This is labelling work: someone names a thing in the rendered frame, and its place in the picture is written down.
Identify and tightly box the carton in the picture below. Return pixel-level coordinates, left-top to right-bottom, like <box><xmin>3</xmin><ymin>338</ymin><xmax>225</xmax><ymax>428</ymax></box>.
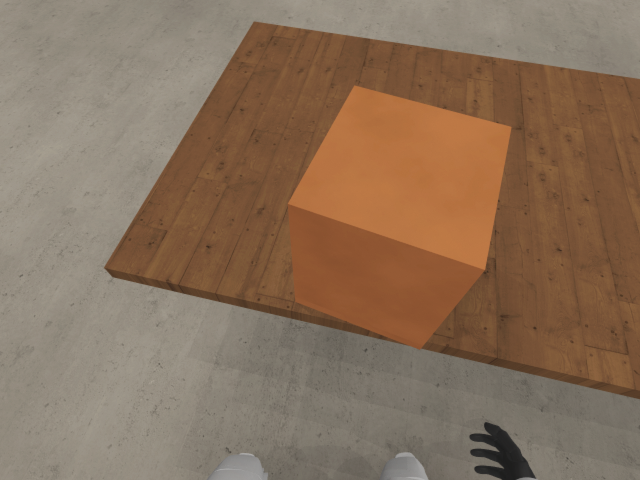
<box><xmin>288</xmin><ymin>85</ymin><xmax>511</xmax><ymax>350</ymax></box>

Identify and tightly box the right robot shin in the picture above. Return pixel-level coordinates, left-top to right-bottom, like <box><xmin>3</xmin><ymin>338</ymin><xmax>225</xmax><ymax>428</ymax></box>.
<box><xmin>395</xmin><ymin>452</ymin><xmax>425</xmax><ymax>471</ymax></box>

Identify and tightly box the robot right thigh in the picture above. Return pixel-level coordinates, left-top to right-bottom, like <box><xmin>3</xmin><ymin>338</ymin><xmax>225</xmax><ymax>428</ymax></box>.
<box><xmin>379</xmin><ymin>456</ymin><xmax>428</xmax><ymax>480</ymax></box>

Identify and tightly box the table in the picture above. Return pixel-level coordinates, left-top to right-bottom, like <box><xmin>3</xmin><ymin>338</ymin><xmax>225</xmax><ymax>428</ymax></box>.
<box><xmin>104</xmin><ymin>22</ymin><xmax>640</xmax><ymax>399</ymax></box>

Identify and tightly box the robot right hand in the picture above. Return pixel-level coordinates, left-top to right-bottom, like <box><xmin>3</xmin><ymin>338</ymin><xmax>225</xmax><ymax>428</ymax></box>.
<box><xmin>469</xmin><ymin>422</ymin><xmax>536</xmax><ymax>480</ymax></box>

